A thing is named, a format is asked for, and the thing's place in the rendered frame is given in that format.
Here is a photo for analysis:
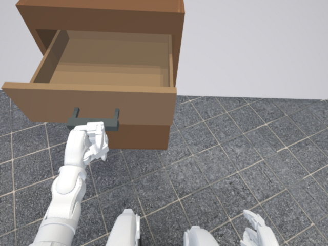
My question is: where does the robot right hand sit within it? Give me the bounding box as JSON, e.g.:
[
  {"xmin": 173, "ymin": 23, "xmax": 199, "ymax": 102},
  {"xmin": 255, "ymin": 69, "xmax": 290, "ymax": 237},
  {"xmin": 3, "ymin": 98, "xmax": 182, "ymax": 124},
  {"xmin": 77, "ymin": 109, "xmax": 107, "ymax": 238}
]
[{"xmin": 240, "ymin": 210, "xmax": 279, "ymax": 246}]

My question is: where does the robot thigh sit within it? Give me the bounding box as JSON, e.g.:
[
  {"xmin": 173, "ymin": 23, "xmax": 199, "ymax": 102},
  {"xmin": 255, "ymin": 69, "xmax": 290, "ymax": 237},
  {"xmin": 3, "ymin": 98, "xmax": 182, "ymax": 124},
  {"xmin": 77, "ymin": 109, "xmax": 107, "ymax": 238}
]
[
  {"xmin": 106, "ymin": 213, "xmax": 140, "ymax": 246},
  {"xmin": 183, "ymin": 228, "xmax": 219, "ymax": 246}
]

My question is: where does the right robot thigh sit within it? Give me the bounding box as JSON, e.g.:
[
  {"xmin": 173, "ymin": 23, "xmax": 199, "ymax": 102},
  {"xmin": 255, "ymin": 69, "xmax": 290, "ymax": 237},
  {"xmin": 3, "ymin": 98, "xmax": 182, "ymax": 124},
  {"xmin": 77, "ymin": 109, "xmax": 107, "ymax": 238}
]
[{"xmin": 183, "ymin": 228, "xmax": 219, "ymax": 246}]

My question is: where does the handle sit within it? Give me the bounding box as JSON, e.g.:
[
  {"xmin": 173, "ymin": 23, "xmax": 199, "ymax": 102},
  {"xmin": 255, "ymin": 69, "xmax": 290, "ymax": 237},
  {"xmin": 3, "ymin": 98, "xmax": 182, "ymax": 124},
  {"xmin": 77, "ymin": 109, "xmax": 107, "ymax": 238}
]
[{"xmin": 66, "ymin": 107, "xmax": 119, "ymax": 131}]

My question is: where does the drawer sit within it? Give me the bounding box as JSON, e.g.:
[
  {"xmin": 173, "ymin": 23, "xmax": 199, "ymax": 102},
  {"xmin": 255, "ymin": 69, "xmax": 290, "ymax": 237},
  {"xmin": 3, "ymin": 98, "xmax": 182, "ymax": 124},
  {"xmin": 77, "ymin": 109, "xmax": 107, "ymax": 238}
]
[{"xmin": 1, "ymin": 30, "xmax": 177, "ymax": 126}]

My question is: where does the cabinet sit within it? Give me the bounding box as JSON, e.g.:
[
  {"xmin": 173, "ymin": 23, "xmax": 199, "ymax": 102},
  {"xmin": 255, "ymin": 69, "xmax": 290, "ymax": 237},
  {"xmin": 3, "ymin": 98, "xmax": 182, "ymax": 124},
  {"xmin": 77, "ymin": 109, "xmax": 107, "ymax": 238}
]
[{"xmin": 16, "ymin": 0, "xmax": 185, "ymax": 150}]

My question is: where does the robot left forearm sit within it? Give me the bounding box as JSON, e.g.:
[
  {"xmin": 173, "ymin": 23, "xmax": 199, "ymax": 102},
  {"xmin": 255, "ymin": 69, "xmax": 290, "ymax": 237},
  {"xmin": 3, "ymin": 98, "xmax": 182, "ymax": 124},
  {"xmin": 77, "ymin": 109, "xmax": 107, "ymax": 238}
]
[{"xmin": 29, "ymin": 165, "xmax": 87, "ymax": 246}]

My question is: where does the left robot thigh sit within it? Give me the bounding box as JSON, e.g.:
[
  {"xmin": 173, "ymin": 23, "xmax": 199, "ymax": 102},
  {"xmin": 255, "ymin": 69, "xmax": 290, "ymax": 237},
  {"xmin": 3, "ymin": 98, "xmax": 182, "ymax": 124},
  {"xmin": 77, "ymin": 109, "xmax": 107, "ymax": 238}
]
[{"xmin": 106, "ymin": 213, "xmax": 140, "ymax": 246}]

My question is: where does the robot left hand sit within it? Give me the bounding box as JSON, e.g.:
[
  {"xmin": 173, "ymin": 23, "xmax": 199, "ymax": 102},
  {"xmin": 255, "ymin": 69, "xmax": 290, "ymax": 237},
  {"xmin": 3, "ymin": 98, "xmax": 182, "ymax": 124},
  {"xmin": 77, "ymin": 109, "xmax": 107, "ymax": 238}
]
[{"xmin": 64, "ymin": 122, "xmax": 109, "ymax": 170}]

